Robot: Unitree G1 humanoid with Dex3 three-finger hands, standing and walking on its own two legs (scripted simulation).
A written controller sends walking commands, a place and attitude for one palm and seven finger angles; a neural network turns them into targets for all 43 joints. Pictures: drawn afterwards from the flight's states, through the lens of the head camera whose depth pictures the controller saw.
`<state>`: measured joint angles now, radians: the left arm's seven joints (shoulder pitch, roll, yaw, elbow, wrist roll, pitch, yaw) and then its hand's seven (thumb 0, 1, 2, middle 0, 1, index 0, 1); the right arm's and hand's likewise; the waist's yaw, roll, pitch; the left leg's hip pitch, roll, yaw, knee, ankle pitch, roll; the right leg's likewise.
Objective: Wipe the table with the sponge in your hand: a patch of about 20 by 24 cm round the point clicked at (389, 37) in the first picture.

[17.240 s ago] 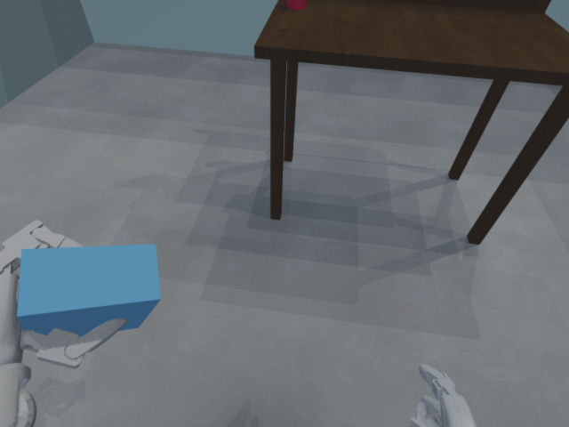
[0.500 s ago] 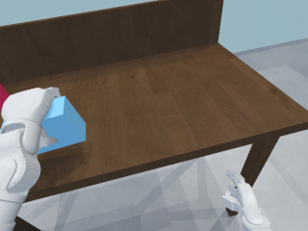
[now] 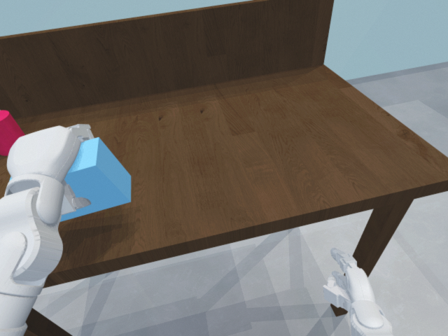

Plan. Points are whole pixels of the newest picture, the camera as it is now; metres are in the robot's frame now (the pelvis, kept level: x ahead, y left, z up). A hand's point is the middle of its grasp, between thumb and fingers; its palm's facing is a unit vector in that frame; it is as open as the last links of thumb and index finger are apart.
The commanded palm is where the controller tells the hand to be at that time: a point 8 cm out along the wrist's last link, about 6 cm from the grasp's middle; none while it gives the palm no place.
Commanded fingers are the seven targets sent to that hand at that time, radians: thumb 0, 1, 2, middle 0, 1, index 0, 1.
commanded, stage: lower the sponge onto the table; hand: left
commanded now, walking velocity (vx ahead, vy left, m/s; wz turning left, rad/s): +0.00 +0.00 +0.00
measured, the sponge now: (83, 187) +0.26 +0.30 +0.17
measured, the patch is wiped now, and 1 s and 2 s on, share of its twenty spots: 0.00 0.00 0.10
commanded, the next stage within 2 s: wipe forward along the first lane in 1.72 s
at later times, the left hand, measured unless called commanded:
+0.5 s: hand (80, 181) +0.26 +0.29 +0.19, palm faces +0.19 -0.08 -0.98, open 9.7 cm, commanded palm +0.21 +0.28 +0.26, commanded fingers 0.00 0.10 1.30 -1.20 -1.60 -1.20 -1.60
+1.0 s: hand (90, 188) +0.26 +0.29 +0.17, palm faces +0.11 -0.05 -0.99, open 9.7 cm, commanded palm +0.22 +0.28 +0.24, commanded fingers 0.00 0.10 1.30 -1.20 -1.60 -1.20 -1.60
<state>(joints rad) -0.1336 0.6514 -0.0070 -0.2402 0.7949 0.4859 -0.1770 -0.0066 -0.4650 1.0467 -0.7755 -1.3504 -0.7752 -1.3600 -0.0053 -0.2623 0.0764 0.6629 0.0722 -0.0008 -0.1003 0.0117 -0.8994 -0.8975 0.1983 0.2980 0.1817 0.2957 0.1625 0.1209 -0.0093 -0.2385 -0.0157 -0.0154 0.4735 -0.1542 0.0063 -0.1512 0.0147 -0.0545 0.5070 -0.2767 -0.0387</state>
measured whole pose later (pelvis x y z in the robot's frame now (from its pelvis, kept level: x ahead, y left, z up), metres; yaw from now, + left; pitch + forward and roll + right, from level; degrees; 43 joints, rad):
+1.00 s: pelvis +0.01 +0.00 +0.00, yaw +0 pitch -4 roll +0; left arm -0.05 0.62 -0.03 -0.20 0.83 0.42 -0.16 -0.01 -0.47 1.05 -0.77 -1.35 -0.77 -1.36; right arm 0.01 -0.26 0.08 0.66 0.05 -0.02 -0.08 0.01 -0.90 -0.90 0.20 0.30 0.20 0.30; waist 0.14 0.12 -0.01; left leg -0.23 -0.01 -0.01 0.47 -0.16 0.00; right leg -0.14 0.03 -0.05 0.49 -0.28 -0.05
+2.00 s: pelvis +0.01 -0.01 +0.00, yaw +0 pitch -4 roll +0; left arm -0.02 0.58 -0.03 -0.11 0.89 0.38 -0.11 -0.01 -0.47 1.05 -0.78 -1.35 -0.78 -1.36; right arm 0.04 -0.27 0.07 0.67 0.05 0.00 -0.08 0.01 -0.90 -0.90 0.20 0.30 0.20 0.30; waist 0.13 0.12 -0.02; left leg -0.24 -0.01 -0.02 0.48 -0.18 0.00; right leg -0.14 0.03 -0.06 0.49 -0.29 -0.05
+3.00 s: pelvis +0.02 +0.01 +0.00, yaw +1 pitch +2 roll -1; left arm -0.44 0.64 0.00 0.47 0.94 0.22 -0.13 0.00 -0.51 1.10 -0.79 -1.35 -0.79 -1.36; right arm 0.18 -0.29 0.03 0.67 0.08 0.07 -0.08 0.01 -0.90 -0.90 0.20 0.30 0.20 0.30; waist 0.06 0.10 -0.06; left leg -0.39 -0.02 -0.04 0.56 -0.20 0.02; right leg -0.26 0.02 -0.07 0.53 -0.30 -0.03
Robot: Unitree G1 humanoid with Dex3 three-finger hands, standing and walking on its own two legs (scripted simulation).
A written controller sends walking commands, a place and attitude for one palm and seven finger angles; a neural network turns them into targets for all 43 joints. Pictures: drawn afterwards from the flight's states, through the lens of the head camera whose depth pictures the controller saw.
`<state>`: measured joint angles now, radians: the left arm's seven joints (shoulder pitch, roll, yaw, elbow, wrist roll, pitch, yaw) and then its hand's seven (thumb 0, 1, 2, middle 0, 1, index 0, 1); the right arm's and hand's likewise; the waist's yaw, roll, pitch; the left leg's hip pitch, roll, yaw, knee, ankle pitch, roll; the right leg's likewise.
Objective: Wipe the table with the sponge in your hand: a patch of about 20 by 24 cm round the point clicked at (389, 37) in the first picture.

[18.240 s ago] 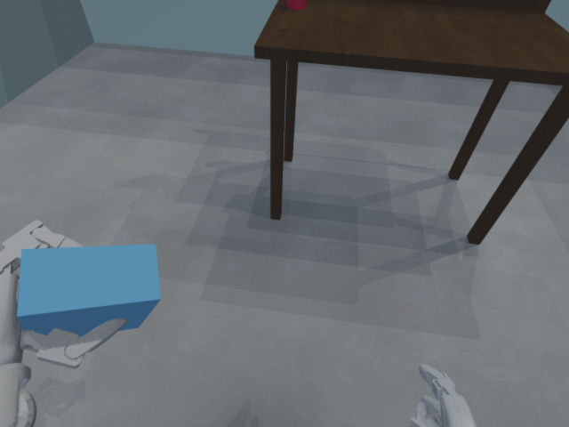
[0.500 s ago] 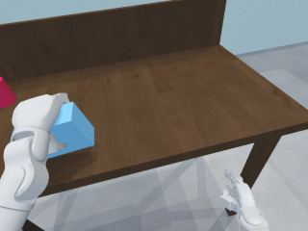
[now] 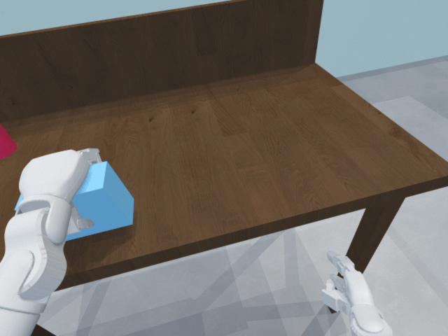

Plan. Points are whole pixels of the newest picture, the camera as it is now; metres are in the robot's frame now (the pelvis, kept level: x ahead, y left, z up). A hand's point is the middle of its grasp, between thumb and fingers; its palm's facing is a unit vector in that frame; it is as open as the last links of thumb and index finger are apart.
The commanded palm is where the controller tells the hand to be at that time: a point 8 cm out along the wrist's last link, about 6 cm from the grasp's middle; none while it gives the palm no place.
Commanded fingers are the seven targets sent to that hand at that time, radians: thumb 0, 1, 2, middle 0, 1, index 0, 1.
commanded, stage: lower the sponge onto the table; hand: left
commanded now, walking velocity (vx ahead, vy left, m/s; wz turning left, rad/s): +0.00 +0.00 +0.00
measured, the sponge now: (87, 209) +0.25 +0.30 +0.13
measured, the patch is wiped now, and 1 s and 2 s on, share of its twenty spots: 0.00 0.10 0.45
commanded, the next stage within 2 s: wipe forward along the first lane in 0.72 s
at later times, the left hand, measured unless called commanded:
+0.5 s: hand (78, 206) +0.24 +0.29 +0.15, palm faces +0.11 -0.06 -0.99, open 9.7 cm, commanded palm +0.20 +0.28 +0.21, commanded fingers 0.00 0.10 1.30 -1.20 -1.60 -1.20 -1.60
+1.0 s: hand (82, 203) +0.25 +0.30 +0.14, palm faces +0.07 -0.02 -1.00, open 9.7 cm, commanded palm +0.23 +0.30 +0.19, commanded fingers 0.00 0.10 1.30 -1.20 -1.60 -1.20 -1.60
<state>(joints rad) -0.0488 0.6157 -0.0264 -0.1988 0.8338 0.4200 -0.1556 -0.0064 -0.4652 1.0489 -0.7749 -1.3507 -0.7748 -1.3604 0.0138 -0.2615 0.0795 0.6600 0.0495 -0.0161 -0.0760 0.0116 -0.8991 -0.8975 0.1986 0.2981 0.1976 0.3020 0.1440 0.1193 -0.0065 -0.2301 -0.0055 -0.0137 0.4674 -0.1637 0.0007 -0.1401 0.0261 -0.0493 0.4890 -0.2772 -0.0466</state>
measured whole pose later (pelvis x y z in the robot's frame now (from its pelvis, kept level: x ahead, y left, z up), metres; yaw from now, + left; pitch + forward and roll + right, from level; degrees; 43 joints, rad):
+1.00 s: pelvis +0.01 +0.00 +0.00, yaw +0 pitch -4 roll +0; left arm -0.02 0.58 -0.03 -0.11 0.89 0.38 -0.11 -0.01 -0.47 1.05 -0.78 -1.35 -0.78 -1.36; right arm 0.04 -0.27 0.07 0.67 0.05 0.00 -0.08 0.01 -0.90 -0.90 0.20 0.30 0.20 0.30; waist 0.13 0.12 -0.02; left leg -0.24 -0.01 -0.02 0.48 -0.18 0.00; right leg -0.14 0.03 -0.06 0.49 -0.29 -0.05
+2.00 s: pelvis +0.01 +0.01 +0.00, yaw +1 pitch +2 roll -1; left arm -0.44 0.64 0.00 0.47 0.94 0.22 -0.13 0.00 -0.51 1.10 -0.79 -1.35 -0.79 -1.36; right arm 0.18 -0.29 0.03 0.67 0.08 0.07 -0.08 0.01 -0.90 -0.90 0.20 0.30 0.20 0.30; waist 0.06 0.10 -0.06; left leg -0.39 -0.02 -0.04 0.56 -0.20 0.02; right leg -0.26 0.02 -0.07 0.53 -0.30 -0.03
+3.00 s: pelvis +0.03 +0.03 +0.00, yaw +2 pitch +4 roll -2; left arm -0.67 0.61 -0.08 0.66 0.96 0.22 -0.08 0.00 -0.51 1.10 -0.79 -1.36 -0.79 -1.37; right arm 0.19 -0.28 0.02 0.68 0.09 0.06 -0.06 0.01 -0.90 -0.90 0.20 0.30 0.20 0.30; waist 0.04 0.07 -0.05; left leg -0.39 -0.04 -0.03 0.52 -0.20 0.04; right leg -0.25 0.00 -0.07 0.46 -0.29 -0.01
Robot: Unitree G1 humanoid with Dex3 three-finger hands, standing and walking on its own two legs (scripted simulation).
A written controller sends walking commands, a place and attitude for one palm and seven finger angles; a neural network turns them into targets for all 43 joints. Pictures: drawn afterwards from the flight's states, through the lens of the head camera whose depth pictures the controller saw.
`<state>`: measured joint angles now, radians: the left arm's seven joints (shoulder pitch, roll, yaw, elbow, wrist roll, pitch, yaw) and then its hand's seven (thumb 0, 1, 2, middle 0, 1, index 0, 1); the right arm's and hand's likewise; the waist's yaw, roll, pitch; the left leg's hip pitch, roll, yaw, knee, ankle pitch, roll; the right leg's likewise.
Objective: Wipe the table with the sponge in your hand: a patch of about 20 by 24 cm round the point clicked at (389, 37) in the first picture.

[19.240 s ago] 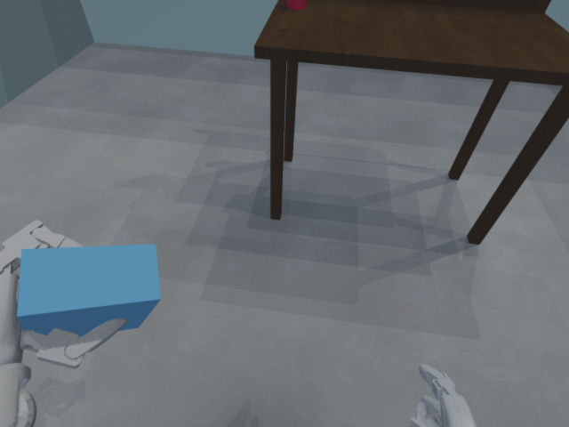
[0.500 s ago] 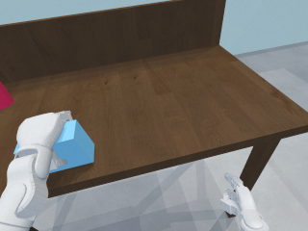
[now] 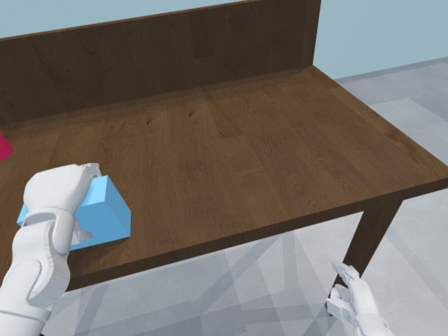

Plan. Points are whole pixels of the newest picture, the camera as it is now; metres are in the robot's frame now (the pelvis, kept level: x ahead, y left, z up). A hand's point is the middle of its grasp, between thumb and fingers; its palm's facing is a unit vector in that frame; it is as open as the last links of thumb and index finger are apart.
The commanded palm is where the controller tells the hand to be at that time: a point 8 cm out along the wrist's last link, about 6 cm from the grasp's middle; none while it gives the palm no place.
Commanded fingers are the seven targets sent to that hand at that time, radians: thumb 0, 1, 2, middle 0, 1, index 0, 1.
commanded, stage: wipe forward along the first lane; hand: left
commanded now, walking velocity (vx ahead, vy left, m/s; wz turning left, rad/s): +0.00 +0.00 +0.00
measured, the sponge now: (86, 221) +0.25 +0.30 +0.10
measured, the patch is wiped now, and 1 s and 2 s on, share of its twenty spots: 0.10 0.45 0.70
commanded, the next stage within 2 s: slide across to the middle lane in 1.48 s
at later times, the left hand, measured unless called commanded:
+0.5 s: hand (75, 189) +0.29 +0.33 +0.14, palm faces +0.01 -0.01 -1.00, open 9.7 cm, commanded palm +0.27 +0.32 +0.17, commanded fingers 0.00 0.10 1.30 -1.20 -1.60 -1.20 -1.60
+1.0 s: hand (78, 170) +0.34 +0.36 +0.14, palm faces -0.04 +0.00 -1.00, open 9.7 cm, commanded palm +0.32 +0.35 +0.16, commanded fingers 0.00 0.10 1.30 -1.20 -1.60 -1.20 -1.60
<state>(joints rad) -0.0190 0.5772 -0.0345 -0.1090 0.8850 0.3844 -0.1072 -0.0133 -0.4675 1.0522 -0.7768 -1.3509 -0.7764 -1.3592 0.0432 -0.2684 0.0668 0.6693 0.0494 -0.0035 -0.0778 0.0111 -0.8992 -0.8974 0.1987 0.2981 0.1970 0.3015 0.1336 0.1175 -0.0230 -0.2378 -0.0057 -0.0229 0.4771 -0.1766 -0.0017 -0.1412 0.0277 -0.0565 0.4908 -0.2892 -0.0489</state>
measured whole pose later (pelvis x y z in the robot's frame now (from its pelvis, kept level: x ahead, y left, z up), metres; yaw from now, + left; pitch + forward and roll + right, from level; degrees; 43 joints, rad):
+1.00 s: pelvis +0.00 +0.02 +0.00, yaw +1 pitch +2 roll -1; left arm -0.44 0.64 0.00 0.47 0.94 0.22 -0.13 0.00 -0.51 1.10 -0.79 -1.35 -0.79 -1.36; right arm 0.18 -0.29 0.03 0.67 0.08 0.07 -0.08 0.01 -0.90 -0.90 0.20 0.30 0.20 0.30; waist 0.06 0.10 -0.06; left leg -0.39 -0.02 -0.04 0.56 -0.20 0.02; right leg -0.26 0.02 -0.07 0.53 -0.30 -0.03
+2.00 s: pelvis +0.02 +0.03 +0.00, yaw +1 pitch +4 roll -2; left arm -0.67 0.61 -0.08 0.66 0.96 0.22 -0.08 0.00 -0.51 1.10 -0.79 -1.36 -0.79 -1.37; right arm 0.19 -0.28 0.02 0.68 0.09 0.06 -0.06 0.01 -0.90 -0.90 0.20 0.30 0.20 0.30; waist 0.04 0.07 -0.05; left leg -0.39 -0.04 -0.03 0.52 -0.20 0.04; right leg -0.25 0.00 -0.07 0.46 -0.29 -0.01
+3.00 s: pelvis +0.04 +0.01 +0.00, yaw -1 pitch +2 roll +0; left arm -0.35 0.51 -0.14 0.21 0.94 0.47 -0.07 0.01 -0.48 1.09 -0.76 -1.37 -0.76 -1.38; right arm 0.09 -0.30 0.04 0.64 0.09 0.12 -0.03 0.01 -0.90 -0.90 0.20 0.30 0.19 0.30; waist 0.06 0.10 -0.08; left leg -0.30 -0.01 -0.01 0.50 -0.23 0.01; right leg -0.19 0.02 -0.04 0.48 -0.32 -0.03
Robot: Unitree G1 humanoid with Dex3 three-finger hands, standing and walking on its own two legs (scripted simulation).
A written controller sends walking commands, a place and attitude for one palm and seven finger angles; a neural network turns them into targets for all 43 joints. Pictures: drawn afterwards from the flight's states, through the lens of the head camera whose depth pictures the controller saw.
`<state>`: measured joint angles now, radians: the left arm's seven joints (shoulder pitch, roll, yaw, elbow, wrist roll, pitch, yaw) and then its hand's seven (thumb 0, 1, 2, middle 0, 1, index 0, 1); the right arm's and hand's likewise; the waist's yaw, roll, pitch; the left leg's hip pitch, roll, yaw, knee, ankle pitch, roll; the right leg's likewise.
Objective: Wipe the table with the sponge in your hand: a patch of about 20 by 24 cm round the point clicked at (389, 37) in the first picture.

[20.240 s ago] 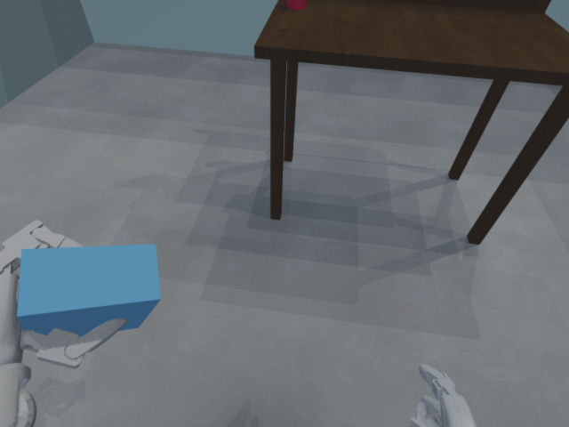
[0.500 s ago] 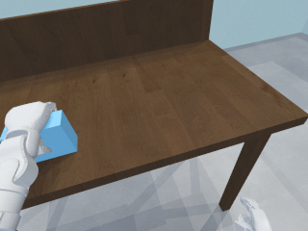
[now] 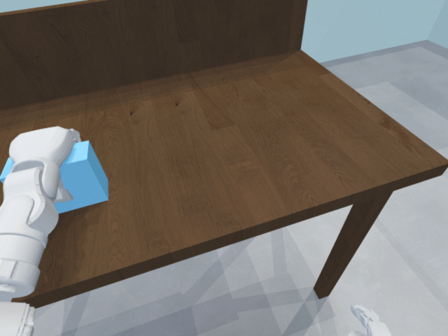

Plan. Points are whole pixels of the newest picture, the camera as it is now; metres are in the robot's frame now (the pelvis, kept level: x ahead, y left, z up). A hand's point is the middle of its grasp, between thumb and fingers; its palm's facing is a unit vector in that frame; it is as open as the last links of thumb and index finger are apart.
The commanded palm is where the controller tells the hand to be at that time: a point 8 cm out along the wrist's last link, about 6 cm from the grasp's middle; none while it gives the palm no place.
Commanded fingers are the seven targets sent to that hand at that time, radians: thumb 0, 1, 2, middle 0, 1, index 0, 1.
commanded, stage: wipe forward along the first lane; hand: left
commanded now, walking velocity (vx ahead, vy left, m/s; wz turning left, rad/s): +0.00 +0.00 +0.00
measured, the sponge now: (65, 186) +0.33 +0.34 +0.10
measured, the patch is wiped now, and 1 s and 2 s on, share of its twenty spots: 0.45 0.70 0.85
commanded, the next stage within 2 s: slide across to the middle lane in 0.48 s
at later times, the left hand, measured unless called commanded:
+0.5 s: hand (58, 155) +0.38 +0.36 +0.14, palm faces -0.09 +0.01 -1.00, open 9.7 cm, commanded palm +0.37 +0.35 +0.16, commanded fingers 0.00 0.10 1.30 -1.20 -1.60 -1.20 -1.60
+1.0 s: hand (76, 143) +0.41 +0.34 +0.15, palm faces -0.04 +0.00 -1.00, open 9.7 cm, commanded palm +0.39 +0.31 +0.20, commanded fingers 0.00 0.10 1.30 -1.20 -1.60 -1.20 -1.60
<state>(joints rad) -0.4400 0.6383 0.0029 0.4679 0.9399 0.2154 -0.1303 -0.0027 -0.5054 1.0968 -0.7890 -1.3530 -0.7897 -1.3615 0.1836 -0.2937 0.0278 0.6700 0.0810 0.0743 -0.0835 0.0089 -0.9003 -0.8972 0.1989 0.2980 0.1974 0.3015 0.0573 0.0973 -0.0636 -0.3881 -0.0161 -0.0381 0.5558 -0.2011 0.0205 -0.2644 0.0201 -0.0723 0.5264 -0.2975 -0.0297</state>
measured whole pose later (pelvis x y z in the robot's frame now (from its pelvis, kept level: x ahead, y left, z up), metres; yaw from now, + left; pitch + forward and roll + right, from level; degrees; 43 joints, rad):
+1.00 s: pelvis +0.02 +0.02 +0.00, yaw +0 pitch +4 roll -2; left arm -0.67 0.61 -0.08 0.66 0.96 0.22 -0.08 0.00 -0.51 1.10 -0.79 -1.36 -0.79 -1.37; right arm 0.19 -0.28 0.02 0.68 0.09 0.06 -0.06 0.01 -0.90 -0.90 0.20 0.30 0.20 0.30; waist 0.04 0.07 -0.05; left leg -0.39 -0.04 -0.03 0.52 -0.20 0.04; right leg -0.25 0.00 -0.07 0.46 -0.29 -0.01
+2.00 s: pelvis +0.03 -0.01 +0.00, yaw -2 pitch +2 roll +0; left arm -0.35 0.51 -0.14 0.21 0.94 0.47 -0.07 0.01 -0.48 1.09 -0.76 -1.37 -0.76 -1.38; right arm 0.09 -0.30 0.04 0.64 0.09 0.12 -0.03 0.01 -0.90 -0.90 0.20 0.30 0.19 0.30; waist 0.06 0.10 -0.08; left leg -0.30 -0.01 -0.01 0.50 -0.23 0.01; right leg -0.19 0.02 -0.04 0.48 -0.32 -0.03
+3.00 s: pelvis +0.03 -0.01 +0.00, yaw -3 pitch +0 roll +0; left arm 0.03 0.43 -0.16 -0.32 0.94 0.61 -0.01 0.03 -0.45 1.08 -0.72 -1.40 -0.73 -1.40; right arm 0.01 -0.27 0.07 0.58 0.09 0.14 0.01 0.01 -0.90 -0.90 0.20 0.30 0.19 0.30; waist 0.10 0.11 -0.09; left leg -0.29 -0.01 0.01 0.56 -0.26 0.01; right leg -0.19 0.02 -0.02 0.55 -0.35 -0.03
